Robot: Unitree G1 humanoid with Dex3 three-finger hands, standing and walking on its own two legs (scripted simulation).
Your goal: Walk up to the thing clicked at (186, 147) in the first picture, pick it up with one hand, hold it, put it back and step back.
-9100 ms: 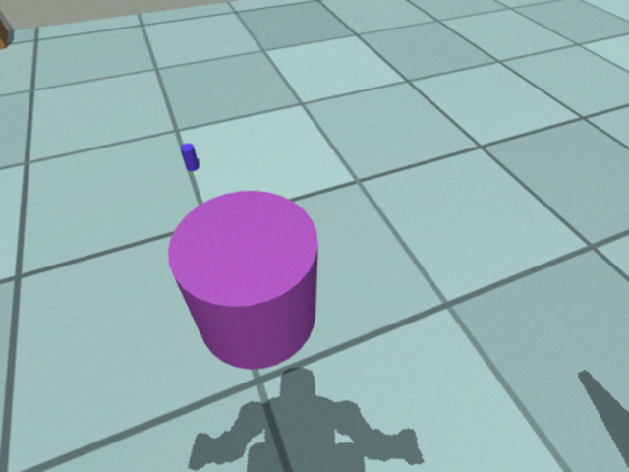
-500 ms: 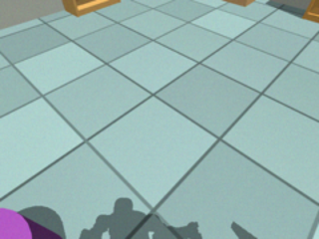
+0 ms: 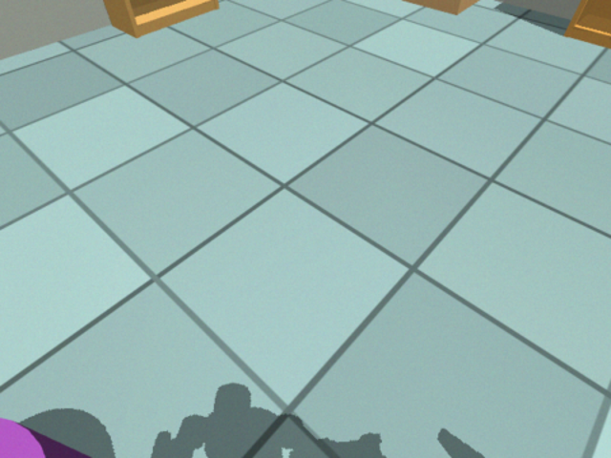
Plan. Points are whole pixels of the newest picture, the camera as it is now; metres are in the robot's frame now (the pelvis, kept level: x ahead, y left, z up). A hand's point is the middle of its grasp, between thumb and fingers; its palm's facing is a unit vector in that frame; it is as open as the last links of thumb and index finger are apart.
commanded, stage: stand
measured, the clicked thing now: out of the picture +0.64 +1.36 -0.72
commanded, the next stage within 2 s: walk up in 1.70 s
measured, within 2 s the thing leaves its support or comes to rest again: neither
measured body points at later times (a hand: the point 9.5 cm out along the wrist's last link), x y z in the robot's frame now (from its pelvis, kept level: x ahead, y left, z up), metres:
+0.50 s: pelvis +0.01 +0.00 +0.00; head +0.02 +0.00 +0.45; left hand +0.08 +0.30 -0.13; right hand +0.08 -0.30 -0.13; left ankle -0.01 +0.15 -0.75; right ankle +0.02 -0.12 -0.75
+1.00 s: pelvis +0.01 +0.00 +0.00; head +0.02 +0.00 +0.45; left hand +0.09 +0.30 -0.13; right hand +0.08 -0.30 -0.13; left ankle -0.01 +0.15 -0.75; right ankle +0.02 -0.12 -0.75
